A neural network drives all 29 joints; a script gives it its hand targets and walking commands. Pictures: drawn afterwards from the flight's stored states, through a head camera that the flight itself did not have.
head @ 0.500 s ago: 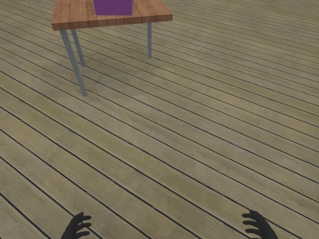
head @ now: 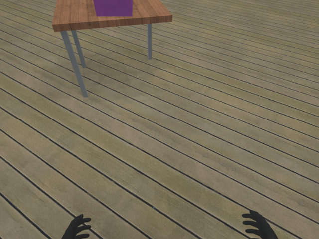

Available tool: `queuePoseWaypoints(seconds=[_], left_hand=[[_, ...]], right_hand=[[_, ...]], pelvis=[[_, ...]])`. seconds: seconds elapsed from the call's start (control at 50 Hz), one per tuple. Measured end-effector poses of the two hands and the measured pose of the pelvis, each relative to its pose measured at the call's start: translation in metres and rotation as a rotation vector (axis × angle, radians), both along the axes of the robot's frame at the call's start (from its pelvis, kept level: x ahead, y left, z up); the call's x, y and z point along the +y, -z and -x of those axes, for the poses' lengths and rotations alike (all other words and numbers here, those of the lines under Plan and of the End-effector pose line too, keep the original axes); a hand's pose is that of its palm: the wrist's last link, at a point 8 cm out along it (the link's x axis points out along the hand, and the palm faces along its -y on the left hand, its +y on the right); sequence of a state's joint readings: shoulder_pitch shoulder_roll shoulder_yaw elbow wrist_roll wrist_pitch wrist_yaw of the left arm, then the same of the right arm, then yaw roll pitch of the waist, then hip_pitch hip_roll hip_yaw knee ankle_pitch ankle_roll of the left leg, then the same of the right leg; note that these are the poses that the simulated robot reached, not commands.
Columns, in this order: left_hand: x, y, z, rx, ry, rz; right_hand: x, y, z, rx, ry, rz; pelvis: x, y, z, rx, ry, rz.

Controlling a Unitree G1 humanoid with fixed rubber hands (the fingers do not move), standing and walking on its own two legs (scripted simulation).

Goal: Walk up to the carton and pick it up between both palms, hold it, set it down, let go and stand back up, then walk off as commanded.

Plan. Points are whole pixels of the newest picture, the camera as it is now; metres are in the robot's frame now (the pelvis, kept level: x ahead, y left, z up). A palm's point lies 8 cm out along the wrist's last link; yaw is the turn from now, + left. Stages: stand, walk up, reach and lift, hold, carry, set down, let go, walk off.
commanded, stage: stand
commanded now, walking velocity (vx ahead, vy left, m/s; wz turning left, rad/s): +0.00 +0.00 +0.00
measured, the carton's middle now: out of the picture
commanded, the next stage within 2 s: walk up in 0.82 s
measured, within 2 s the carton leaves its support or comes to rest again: neither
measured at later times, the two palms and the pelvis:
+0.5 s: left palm out of the picture +0.11 +0.24 -0.09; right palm out of the picture +0.12 -0.26 -0.08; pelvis -0.02 +0.00 +0.00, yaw +0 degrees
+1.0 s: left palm out of the picture +0.09 +0.24 -0.10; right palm out of the picture +0.10 -0.27 -0.08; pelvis -0.03 +0.00 +0.00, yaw +0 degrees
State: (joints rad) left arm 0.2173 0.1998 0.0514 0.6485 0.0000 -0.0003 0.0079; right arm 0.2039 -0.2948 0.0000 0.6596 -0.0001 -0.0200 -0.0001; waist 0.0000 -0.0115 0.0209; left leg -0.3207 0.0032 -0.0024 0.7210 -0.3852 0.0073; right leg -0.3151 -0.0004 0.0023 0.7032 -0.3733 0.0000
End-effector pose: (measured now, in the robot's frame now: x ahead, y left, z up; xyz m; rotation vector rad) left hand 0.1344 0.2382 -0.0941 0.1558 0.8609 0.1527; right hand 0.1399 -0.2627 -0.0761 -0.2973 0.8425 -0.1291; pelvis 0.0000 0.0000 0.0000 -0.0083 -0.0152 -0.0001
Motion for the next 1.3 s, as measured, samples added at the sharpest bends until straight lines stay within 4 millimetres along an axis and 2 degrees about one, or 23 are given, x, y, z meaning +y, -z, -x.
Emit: queuePoseWaypoints(seconds=[0.66, 1.08, 1.12, 1.18, 1.24, 1.3], left_hand=[[0.000, 0.001, 0.030, -0.008, -0.001, 0.009], [-0.002, 0.003, 0.042, 0.006, -0.006, 0.020], [0.004, 0.002, 0.047, 0.000, -0.020, 0.022], [0.024, 0.003, 0.062, 0.014, -0.066, 0.010], [0.052, 0.009, 0.080, 0.051, -0.120, -0.014], [0.084, 0.017, 0.091, 0.074, -0.177, -0.030]], right_hand=[[-0.003, 0.002, 0.034, 0.004, 0.014, 0.001], [-0.008, 0.004, 0.046, 0.036, 0.008, 0.001], [-0.010, 0.004, 0.044, 0.061, -0.019, 0.011], [-0.009, 0.000, 0.031, 0.091, -0.072, 0.050], [-0.003, -0.004, 0.012, 0.095, -0.130, 0.086], [0.013, -0.006, -0.012, 0.090, -0.180, 0.119]], pelvis=[[0.000, 0.001, 0.027, -0.039, 0.000, 0.000], [-0.002, -0.001, 0.033, -0.047, -0.008, 0.001], [0.000, -0.002, 0.031, -0.041, -0.025, 0.012], [0.009, -0.002, 0.028, -0.022, -0.065, 0.027], [0.023, 0.001, 0.021, -0.010, -0.102, 0.037], [0.041, 0.007, 0.009, -0.015, -0.142, 0.064]])
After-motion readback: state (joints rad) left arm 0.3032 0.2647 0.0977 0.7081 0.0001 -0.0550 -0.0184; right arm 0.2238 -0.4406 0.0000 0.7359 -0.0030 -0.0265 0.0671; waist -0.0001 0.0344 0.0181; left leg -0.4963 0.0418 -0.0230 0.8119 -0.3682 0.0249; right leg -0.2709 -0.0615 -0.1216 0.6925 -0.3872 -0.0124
